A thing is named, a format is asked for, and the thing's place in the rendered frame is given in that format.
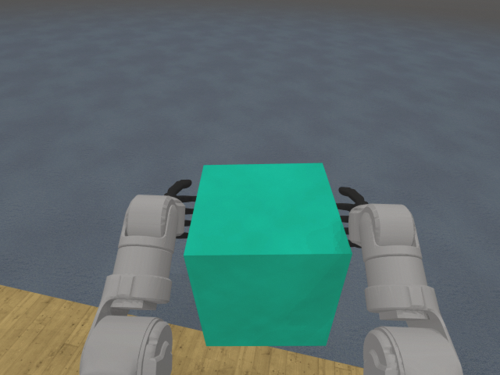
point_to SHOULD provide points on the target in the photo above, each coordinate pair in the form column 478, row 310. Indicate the right robot hand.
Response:
column 357, row 198

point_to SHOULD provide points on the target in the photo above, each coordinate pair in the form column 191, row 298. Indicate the robot left upper arm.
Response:
column 129, row 345

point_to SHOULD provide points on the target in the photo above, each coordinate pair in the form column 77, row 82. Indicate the robot right forearm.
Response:
column 397, row 285

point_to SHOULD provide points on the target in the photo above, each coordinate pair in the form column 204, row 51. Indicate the robot right upper arm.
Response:
column 408, row 351

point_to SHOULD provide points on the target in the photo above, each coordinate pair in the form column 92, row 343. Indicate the carton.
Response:
column 266, row 255

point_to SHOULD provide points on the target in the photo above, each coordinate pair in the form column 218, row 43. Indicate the robot left forearm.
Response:
column 140, row 279

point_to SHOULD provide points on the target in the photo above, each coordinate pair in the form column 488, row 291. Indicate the left robot hand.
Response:
column 177, row 187

